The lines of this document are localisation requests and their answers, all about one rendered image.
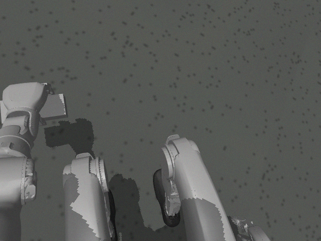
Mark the left robot arm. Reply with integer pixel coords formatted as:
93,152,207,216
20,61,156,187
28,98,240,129
0,107,40,241

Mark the left robot foot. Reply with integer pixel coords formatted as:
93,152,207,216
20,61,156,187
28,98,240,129
108,190,118,241

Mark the right robot hand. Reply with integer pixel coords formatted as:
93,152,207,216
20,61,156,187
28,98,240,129
231,216,271,241

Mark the right robot foot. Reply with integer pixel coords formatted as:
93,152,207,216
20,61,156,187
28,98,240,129
153,169,180,227

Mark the small box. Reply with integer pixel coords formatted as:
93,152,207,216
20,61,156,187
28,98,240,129
0,94,68,124

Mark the left robot hand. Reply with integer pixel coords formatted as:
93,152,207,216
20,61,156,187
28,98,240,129
3,82,55,126

